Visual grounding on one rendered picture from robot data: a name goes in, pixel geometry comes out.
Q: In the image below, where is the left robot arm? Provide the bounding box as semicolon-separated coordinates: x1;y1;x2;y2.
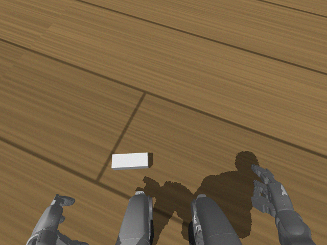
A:
26;230;58;245

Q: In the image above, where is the carton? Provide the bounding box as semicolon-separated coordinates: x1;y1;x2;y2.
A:
111;153;149;170

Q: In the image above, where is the left robot hand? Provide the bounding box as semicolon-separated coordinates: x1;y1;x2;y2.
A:
31;194;89;245

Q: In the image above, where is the right robot hand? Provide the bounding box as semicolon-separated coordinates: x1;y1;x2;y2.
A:
251;164;294;217

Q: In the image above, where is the right robot arm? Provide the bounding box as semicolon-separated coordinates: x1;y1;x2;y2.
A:
275;210;316;245

